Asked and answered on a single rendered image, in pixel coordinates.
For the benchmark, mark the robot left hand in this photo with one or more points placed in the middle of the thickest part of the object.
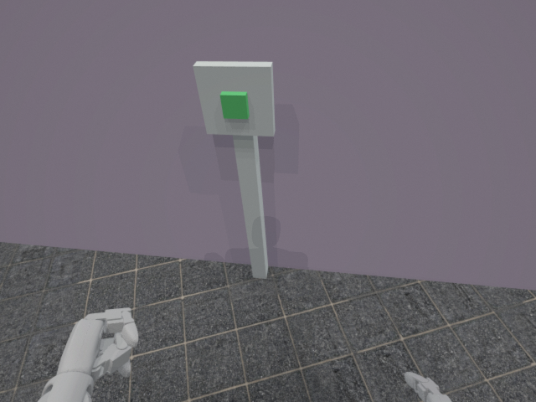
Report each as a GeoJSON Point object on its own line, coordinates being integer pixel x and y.
{"type": "Point", "coordinates": [85, 344]}

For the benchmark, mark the robot right hand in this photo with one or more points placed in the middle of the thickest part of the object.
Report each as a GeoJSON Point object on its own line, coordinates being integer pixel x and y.
{"type": "Point", "coordinates": [427, 390]}

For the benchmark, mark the button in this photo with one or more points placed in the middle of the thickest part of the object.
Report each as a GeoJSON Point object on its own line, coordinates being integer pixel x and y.
{"type": "Point", "coordinates": [234, 105]}

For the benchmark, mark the panel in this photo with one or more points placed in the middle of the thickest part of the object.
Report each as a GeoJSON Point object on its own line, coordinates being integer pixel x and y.
{"type": "Point", "coordinates": [255, 78]}

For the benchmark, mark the left robot forearm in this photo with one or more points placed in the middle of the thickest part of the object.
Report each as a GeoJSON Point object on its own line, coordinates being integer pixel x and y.
{"type": "Point", "coordinates": [68, 387]}

